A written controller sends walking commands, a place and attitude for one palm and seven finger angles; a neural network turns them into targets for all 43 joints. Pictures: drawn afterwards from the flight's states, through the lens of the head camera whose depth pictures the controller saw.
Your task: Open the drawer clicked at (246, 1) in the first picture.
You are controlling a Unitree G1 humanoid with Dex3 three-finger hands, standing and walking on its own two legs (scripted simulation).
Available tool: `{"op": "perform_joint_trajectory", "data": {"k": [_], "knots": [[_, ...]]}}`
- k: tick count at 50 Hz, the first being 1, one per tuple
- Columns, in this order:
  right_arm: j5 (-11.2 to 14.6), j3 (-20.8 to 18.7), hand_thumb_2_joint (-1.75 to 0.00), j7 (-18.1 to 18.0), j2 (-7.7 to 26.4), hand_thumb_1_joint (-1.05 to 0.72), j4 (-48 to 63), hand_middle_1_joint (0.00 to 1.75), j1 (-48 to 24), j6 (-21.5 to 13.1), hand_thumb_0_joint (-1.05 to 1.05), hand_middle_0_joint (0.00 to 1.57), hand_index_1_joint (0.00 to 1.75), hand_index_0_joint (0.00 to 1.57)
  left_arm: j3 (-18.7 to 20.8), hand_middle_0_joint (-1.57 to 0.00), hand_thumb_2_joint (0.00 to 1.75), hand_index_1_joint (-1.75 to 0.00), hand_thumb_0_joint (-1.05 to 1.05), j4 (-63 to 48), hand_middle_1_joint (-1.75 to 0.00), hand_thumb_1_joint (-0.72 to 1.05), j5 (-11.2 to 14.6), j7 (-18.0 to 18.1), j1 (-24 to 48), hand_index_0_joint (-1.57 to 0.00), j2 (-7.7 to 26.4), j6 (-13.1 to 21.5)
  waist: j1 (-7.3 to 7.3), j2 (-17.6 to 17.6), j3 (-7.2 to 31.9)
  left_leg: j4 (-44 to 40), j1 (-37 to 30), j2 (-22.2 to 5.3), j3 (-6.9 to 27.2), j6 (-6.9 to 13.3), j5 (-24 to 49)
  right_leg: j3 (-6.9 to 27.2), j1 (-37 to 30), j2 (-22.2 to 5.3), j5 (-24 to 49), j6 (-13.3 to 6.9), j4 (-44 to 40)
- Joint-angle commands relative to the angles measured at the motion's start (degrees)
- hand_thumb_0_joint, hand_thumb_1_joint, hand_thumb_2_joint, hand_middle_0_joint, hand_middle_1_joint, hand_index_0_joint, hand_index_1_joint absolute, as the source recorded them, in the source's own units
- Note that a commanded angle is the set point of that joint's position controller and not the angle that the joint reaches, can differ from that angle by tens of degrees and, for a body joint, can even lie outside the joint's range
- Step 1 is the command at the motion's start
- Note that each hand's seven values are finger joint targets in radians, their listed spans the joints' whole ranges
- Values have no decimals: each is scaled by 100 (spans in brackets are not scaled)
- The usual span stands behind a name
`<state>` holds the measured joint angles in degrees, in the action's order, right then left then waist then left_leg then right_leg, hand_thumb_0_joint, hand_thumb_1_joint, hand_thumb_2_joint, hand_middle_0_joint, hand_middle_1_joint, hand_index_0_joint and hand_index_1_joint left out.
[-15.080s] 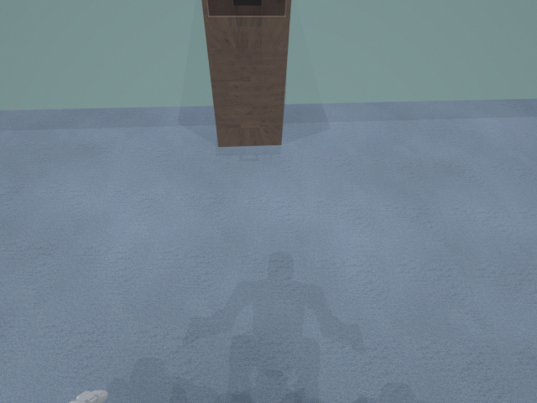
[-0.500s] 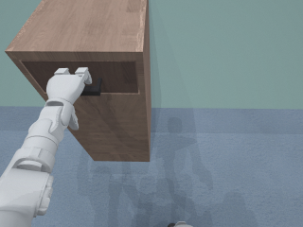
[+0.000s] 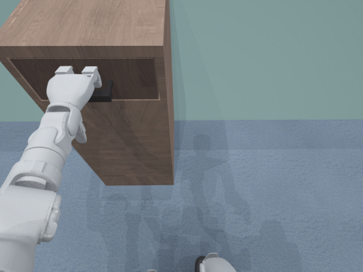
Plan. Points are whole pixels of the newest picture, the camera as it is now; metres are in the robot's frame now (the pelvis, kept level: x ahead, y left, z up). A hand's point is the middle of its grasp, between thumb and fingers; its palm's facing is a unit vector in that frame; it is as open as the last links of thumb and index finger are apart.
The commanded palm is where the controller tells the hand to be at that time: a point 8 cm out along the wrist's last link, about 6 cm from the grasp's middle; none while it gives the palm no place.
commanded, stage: lower the fingers behind the handle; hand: left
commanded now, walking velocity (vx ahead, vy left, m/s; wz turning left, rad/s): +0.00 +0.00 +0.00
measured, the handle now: (89, 90) +0.54 +0.22 +0.05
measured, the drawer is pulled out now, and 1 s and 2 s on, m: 0.00 0.00 0.00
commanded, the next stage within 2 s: lift the fingers back up to retry in 0.26 s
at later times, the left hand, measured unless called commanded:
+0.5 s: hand (84, 112) +0.47 +0.22 +0.04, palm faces -0.07 -0.03 -1.00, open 13.9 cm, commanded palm +0.45 +0.24 +0.11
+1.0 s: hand (67, 86) +0.49 +0.24 +0.12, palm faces +0.01 -0.03 -1.00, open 13.7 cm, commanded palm +0.45 +0.24 +0.17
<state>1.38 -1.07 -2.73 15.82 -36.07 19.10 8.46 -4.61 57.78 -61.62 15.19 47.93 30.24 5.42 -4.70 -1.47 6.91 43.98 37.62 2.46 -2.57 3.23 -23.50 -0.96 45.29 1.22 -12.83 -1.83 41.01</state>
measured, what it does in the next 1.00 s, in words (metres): stands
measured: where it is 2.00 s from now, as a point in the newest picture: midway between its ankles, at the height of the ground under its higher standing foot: outside the picture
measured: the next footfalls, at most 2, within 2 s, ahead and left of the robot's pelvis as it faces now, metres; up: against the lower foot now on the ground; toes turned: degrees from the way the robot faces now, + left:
none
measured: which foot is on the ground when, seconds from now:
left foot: down 0.00-1.00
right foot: down 0.00-1.00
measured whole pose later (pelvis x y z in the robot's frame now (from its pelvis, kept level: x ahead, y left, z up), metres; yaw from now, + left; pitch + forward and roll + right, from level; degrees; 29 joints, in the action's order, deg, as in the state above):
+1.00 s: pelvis +0.04 +0.01 +0.02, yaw +0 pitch +12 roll -1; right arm 1.3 -1.9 -2.2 14.9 -35.8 15.4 10.5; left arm -3.1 44.0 -58.2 7.5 40.3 29.0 5.4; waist -1.3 -3.3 6.0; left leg 32.5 22.9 2.5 -1.7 3.3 -21.8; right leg -1.1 31.3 1.5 -12.8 -1.4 31.9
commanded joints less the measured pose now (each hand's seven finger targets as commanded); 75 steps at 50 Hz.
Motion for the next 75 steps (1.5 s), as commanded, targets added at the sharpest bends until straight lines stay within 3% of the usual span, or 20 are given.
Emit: {"op": "perform_joint_trajectory", "data": {"k": [1,3,6,12,18,21,26,33,36,38,41,44,46,48,52,57,62,64,67,75], "knots": [[-20,-335,-90,-82,899,-90,383,30,593,-127,0,20,30,20,285,-30,30,-120,0,-309,-120,-50,167,-33,1878,-30,1098,-71,-179,431,1616,-641,90,-48,204,-31,728,198,-1763,-6,138,-46,-444],[-23,-317,-90,-85,896,-90,400,30,608,-128,0,20,30,20,396,-30,30,-120,0,-310,-120,-50,158,-42,1752,-30,1270,-75,-62,272,1823,-633,137,-16,186,-34,773,229,-1927,-14,204,-49,-385],[-7,-326,-90,-79,892,-90,359,30,629,-137,0,20,30,20,149,-30,30,-120,0,-246,-120,-50,116,-59,1893,-30,962,-82,-175,286,1636,-643,91,-52,231,-49,723,174,-1669,-3,95,-61,-415],[-15,-319,-90,-90,907,-90,317,30,703,-176,0,20,30,20,125,-30,30,-120,0,-180,-120,-50,175,-70,2029,-30,961,-127,-234,366,1673,-622,140,-48,241,-24,617,199,-1669,-13,18,-37,-432],[-41,-306,-90,-86,906,-90,345,30,675,-138,0,20,30,20,471,-30,30,-120,0,-385,-120,-50,181,-119,1715,-30,1343,9,-20,346,1948,-602,186,-28,173,-33,892,248,-2070,-24,382,-38,-365],[-75,-332,-90,-99,883,-90,443,30,551,-108,0,20,30,20,916,-30,30,-120,0,-1150,-120,-50,171,-10,1967,-30,1872,254,122,110,2360,-639,-47,-32,196,-38,1233,301,-2427,-31,684,-59,-339],[-159,-443,-90,-71,799,-90,383,30,449,-152,0,20,30,20,1014,-30,30,-120,0,-2048,-120,-50,111,435,2526,-30,1854,520,81,-445,2756,-674,-860,-89,336,-130,1984,205,-2291,2,961,-95,-330],[-117,-437,-90,0,800,-90,172,30,281,-69,0,20,30,20,750,-30,30,-120,0,-1699,-120,-50,155,542,2602,-30,1527,-6,37,-386,2452,-924,-1287,-130,370,-236,2371,70,-2345,19,1093,-85,-542],[-107,-431,-90,-6,788,-90,215,30,211,-39,0,20,30,20,688,-30,30,-120,0,-1752,-120,-50,211,307,2484,-30,1443,-143,127,-364,2643,-1009,-1541,-146,339,-262,2901,68,-2729,6,1483,-102,-604],[-71,-407,-90,-7,771,-90,258,30,167,15,0,20,30,20,548,-30,30,-120,0,-1521,-120,-50,265,47,2031,-30,1248,-272,167,-95,2362,-1089,-1505,-164,296,-249,3054,46,-2883,4,1669,-81,-682],[-59,-387,-90,-55,763,-90,455,30,9,54,0,20,30,20,804,-30,30,-120,0,-2056,-120,-50,389,-260,1939,-30,1547,-78,311,71,2407,-1219,-1493,-135,223,-157,3100,138,-3420,-39,1960,-78,-775],[-46,-365,-90,-57,718,-90,507,30,-93,85,0,20,30,20,637,-30,30,-120,0,-2157,-120,-50,360,-427,1686,-30,1357,6,334,18,1997,-1316,-1540,-139,214,-180,3170,101,-3326,-43,1989,-84,-834],[-39,-365,-90,-50,730,-90,565,30,-162,102,0,20,30,20,840,-30,30,-120,0,-2328,-120,-50,361,-499,1561,-30,1573,39,439,64,2152,-1352,-1595,-140,206,-183,3311,144,-3557,-49,2066,-98,-839],[-41,-383,-90,-3,681,-90,604,30,-214,100,0,20,30,20,656,-30,30,-120,0,-2698,-120,-50,419,-566,1516,-30,1341,38,479,-158,2245,-1350,-1851,-152,214,-231,3721,127,-3555,-56,2249,-99,-834],[2,-356,-90,51,719,-90,553,30,-263,164,0,20,30,20,303,-30,30,-120,0,-2365,-120,-50,550,-805,1165,-30,883,-107,359,260,1601,-1409,-1775,-155,203,-230,3396,70,-3277,-48,2044,-82,-975],[-62,-388,-90,16,666,-90,538,30,-263,123,0,20,30,20,343,-30,30,-120,0,-3069,-120,-50,486,-820,1981,-30,1080,219,328,-188,2100,-1307,-2125,-94,278,-244,3442,124,-3277,-69,2012,-113,-915],[-83,-373,-90,5,651,-90,401,30,-218,67,0,20,30,20,510,-30,30,-120,0,-2735,-120,-50,455,-551,2291,-30,1235,333,287,-207,2039,-1260,-2009,-83,335,-304,3315,68,-3041,-52,1821,-128,-826],[-97,-377,-90,29,629,-90,362,30,-205,40,0,20,30,20,388,-30,30,-120,0,-2551,-120,-50,438,-442,2301,-30,1030,257,256,-134,2018,-1246,-1993,-78,331,-315,3306,47,-2990,-44,1815,-131,-823],[-102,-356,-90,28,676,-90,354,30,-168,53,0,20,30,20,718,-30,30,-120,0,-2154,-120,-50,368,-386,2117,-30,1429,113,336,0,2168,-1253,-1740,-65,299,-293,3278,67,-3254,-46,1948,-127,-772],[-60,-383,-90,36,708,-90,446,30,-99,138,0,20,30,20,366,-30,30,-120,0,-2111,-120,-50,399,-717,1799,-30,1015,79,305,98,1979,-1310,-1761,-139,273,-263,3378,51,-3193,-33,1939,-112,-861]]}}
